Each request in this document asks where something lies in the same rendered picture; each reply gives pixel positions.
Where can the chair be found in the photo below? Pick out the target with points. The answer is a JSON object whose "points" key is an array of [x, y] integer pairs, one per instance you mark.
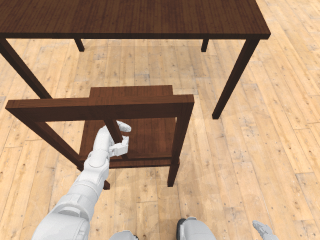
{"points": [[156, 137]]}

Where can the right robot hand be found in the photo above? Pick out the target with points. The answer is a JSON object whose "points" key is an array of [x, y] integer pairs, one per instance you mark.
{"points": [[264, 231]]}

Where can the robot right foot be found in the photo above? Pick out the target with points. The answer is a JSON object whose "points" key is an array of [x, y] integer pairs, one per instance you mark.
{"points": [[180, 222]]}

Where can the left robot hand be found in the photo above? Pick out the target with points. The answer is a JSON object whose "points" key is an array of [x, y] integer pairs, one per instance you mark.
{"points": [[104, 141]]}

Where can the right robot shin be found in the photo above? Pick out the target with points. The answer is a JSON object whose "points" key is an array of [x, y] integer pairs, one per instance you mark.
{"points": [[190, 218]]}

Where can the left robot forearm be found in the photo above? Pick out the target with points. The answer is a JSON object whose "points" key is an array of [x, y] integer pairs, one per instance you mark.
{"points": [[84, 193]]}

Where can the table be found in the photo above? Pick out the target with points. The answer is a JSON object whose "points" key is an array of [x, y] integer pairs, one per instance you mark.
{"points": [[133, 19]]}

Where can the left robot upper arm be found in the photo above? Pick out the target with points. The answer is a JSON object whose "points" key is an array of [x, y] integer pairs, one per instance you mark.
{"points": [[58, 226]]}

